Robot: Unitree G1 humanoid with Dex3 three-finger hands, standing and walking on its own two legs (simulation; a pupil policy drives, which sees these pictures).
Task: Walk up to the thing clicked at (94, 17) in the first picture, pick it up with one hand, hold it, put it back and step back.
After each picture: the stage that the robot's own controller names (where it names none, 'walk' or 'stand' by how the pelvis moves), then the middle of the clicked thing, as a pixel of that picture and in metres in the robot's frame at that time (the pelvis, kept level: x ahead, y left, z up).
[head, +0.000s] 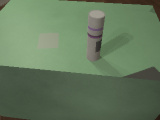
stand; (94, 38) +0.62 -0.05 +0.03
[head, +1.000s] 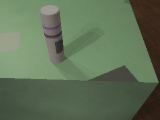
rise first; (53, 37) +0.54 +0.14 +0.07
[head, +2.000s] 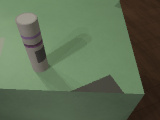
stand; (34, 46) +0.50 +0.20 +0.06
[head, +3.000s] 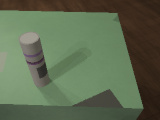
stand; (36, 62) +0.47 +0.19 +0.03
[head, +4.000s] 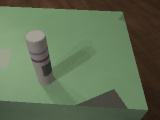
stand; (41, 60) +0.47 +0.18 +0.03
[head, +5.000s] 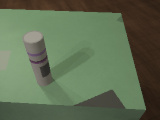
stand; (39, 61) +0.47 +0.19 +0.03
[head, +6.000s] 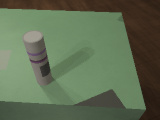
stand; (39, 61) +0.47 +0.19 +0.03
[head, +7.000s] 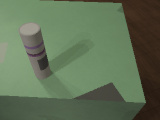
rise first; (37, 54) +0.48 +0.20 +0.03
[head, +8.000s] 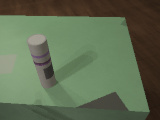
go down; (43, 63) +0.47 +0.19 +0.03
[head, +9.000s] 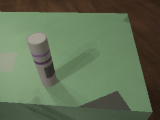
go down; (43, 62) +0.46 +0.19 +0.03
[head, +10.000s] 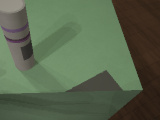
go down; (19, 39) +0.47 +0.18 +0.09
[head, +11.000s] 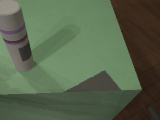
approach; (17, 41) +0.47 +0.18 +0.10
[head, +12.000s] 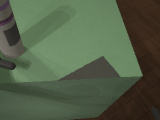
close in; (1, 23) +0.49 +0.19 +0.13
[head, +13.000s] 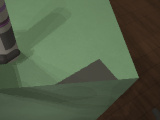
lift; out of the picture +0.49 +0.20 +0.13
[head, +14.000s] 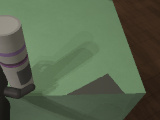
lift; (15, 62) +0.36 +0.18 +0.14
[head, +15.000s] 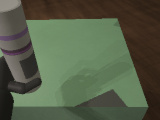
hold; (19, 53) +0.32 +0.17 +0.25
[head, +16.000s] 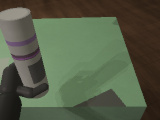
hold; (28, 59) +0.33 +0.15 +0.21
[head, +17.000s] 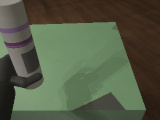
crouch; (21, 48) +0.35 +0.17 +0.24
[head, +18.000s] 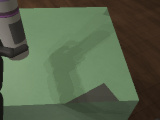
crouch; (8, 19) +0.45 +0.19 +0.24
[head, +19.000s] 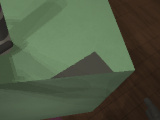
lower; out of the picture +0.51 +0.19 +0.13
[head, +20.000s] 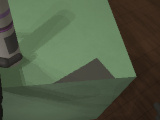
lower; (1, 31) +0.48 +0.19 +0.12
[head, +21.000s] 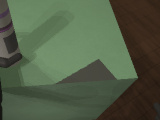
lower; (0, 30) +0.47 +0.19 +0.12
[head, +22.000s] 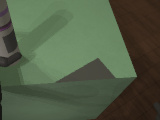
lower; out of the picture +0.48 +0.19 +0.12
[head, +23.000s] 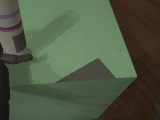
open; (10, 29) +0.48 +0.17 +0.12
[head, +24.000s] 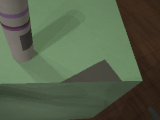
sink last; (17, 27) +0.46 +0.16 +0.12
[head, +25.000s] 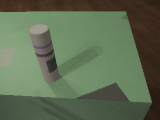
sink last; (45, 56) +0.48 +0.18 +0.09
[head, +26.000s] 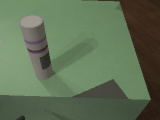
stand; (38, 51) +0.46 +0.17 +0.10
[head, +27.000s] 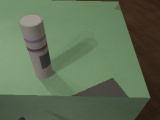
stand; (38, 50) +0.46 +0.17 +0.10
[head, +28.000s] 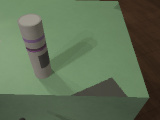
stand; (37, 50) +0.46 +0.18 +0.10
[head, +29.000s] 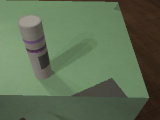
stand; (37, 51) +0.46 +0.18 +0.10
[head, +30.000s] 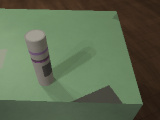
stand; (41, 60) +0.47 +0.17 +0.04
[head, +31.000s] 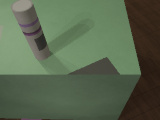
walk; (33, 33) +0.53 +0.21 +0.07
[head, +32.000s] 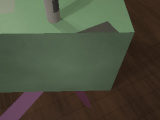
walk; out of the picture +0.76 +0.18 +0.06
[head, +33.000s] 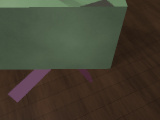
walk; out of the picture +1.04 +0.16 +0.05
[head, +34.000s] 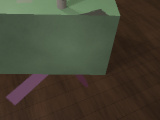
stand; out of the picture +1.10 +0.15 +0.04
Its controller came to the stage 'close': yes
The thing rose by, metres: 0.22
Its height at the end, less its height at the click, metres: +0.00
